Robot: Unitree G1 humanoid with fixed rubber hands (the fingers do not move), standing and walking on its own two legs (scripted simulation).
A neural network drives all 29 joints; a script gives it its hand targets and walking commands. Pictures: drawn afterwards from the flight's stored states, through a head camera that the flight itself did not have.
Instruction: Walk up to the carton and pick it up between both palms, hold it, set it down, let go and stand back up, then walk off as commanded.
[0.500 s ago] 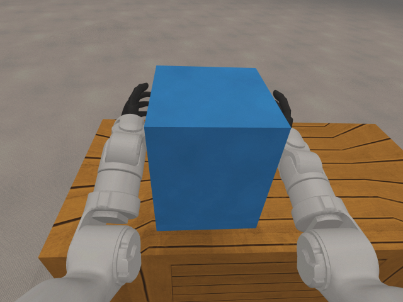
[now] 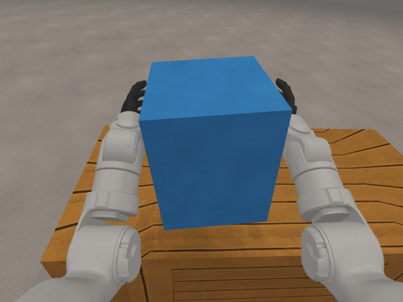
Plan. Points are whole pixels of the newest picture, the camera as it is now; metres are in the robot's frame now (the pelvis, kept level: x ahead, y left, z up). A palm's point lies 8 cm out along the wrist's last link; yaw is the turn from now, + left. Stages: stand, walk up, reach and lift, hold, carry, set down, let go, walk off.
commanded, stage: reach and lift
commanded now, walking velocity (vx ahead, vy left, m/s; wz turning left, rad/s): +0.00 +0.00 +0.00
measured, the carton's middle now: (209, 142) +0.36 +0.00 +0.19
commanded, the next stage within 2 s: hold in 0.26 s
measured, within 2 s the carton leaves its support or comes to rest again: neither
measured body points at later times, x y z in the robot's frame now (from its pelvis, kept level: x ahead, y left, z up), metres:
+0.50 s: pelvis +0.00 +0.00 +0.00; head -0.08 +0.02 +0.44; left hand +0.38 +0.15 +0.25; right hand +0.39 -0.14 +0.26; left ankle +0.05 +0.11 -0.75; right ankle -0.01 -0.12 -0.75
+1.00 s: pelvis -0.01 +0.00 +0.00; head -0.10 +0.03 +0.44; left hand +0.37 +0.17 +0.27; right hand +0.38 -0.13 +0.29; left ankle +0.05 +0.11 -0.75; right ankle -0.01 -0.12 -0.75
